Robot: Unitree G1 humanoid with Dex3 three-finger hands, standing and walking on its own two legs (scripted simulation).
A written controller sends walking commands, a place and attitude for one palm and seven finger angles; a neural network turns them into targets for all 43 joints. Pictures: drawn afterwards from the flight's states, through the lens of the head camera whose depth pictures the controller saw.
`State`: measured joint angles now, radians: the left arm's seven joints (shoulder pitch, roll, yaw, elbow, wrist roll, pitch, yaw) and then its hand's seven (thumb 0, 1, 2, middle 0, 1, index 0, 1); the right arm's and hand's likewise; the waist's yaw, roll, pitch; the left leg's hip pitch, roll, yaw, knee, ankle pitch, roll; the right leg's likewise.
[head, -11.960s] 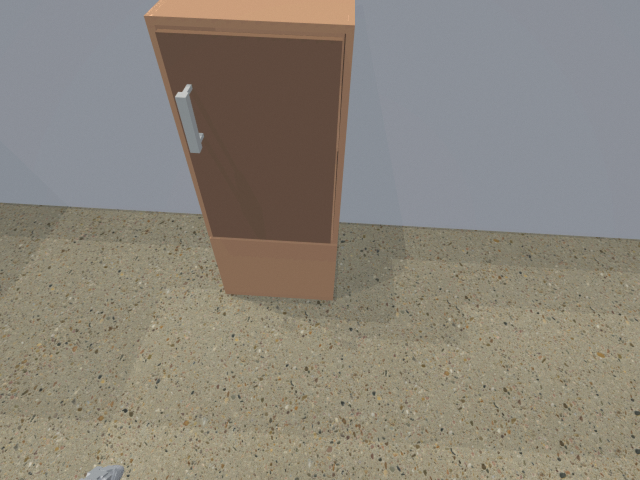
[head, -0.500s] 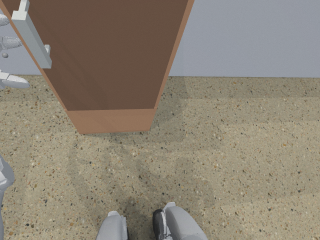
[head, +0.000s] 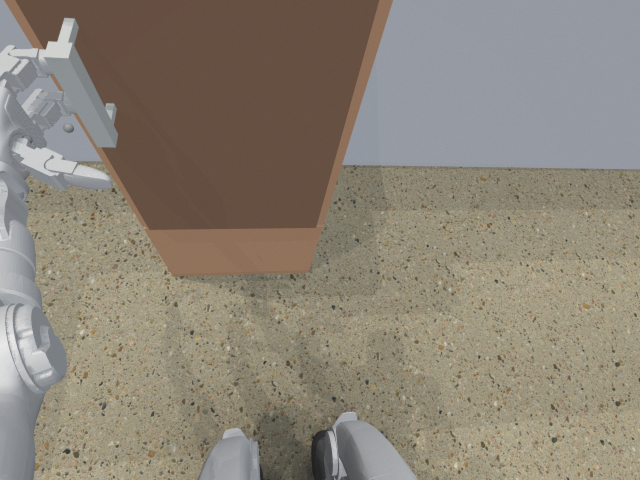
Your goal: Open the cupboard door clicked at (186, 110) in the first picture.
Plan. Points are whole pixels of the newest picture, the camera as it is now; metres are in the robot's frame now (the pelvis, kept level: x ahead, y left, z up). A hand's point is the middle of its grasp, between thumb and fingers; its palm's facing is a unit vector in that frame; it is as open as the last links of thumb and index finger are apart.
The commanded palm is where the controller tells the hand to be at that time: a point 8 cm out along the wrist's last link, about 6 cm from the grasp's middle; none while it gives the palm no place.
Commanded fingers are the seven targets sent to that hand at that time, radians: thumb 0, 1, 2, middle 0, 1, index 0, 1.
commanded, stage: slide the fingers in behind the handle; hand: left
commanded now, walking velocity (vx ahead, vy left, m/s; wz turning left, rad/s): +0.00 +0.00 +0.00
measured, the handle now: (89, 88) +0.57 +0.24 +0.07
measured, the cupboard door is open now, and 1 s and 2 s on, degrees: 0 0 12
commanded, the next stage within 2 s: close the thumb around the handle in 0.68 s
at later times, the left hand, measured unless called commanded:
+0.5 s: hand (82, 127) +0.51 +0.24 +0.07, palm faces +0.01 -1.00 -0.01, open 14.0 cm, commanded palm +0.49 +0.27 +0.07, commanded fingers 0.00 -0.50 0.30 -0.30 -1.20 -0.30 -1.20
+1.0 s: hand (85, 126) +0.51 +0.23 +0.07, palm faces +0.00 -1.00 -0.01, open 12.7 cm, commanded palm +0.49 +0.27 +0.07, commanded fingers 0.00 0.17 0.59 -0.35 -1.27 -0.35 -1.27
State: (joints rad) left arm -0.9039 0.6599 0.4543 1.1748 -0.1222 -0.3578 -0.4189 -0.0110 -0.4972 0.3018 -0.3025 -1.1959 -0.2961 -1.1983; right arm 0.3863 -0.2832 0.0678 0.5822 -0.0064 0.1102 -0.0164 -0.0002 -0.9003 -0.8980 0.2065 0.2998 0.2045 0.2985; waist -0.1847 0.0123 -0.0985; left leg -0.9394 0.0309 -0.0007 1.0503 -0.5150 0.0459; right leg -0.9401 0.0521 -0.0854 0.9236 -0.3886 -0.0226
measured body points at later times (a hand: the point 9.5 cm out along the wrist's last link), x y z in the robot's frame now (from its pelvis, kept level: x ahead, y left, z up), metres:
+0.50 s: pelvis +0.00 -0.01 +0.00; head +0.15 +0.02 +0.42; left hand +0.50 +0.29 +0.07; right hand -0.01 -0.28 -0.10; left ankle -0.02 +0.08 -0.67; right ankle +0.02 -0.11 -0.67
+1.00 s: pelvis +0.00 +0.00 +0.00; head +0.15 +0.03 +0.43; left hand +0.51 +0.29 +0.07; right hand +0.00 -0.26 -0.10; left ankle -0.02 +0.08 -0.67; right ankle +0.02 -0.11 -0.67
